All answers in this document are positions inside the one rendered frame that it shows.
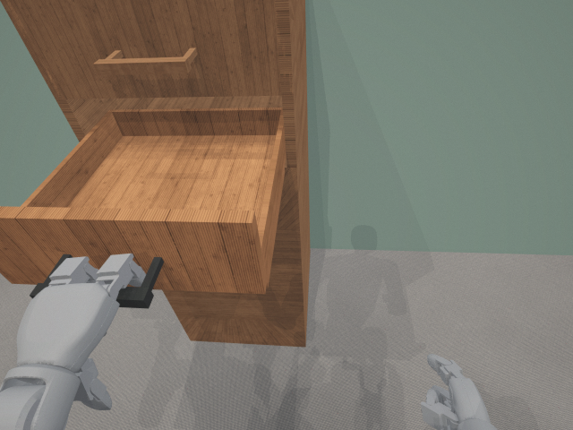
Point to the right robot hand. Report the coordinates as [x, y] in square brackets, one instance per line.
[445, 410]

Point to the handle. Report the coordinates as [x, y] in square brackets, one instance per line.
[133, 297]
[132, 66]

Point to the left robot hand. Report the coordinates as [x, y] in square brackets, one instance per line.
[65, 321]

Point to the left robot forearm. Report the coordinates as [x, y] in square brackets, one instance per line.
[37, 397]

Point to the drawer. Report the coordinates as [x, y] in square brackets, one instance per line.
[199, 187]

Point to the cabinet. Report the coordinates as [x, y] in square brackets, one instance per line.
[243, 54]

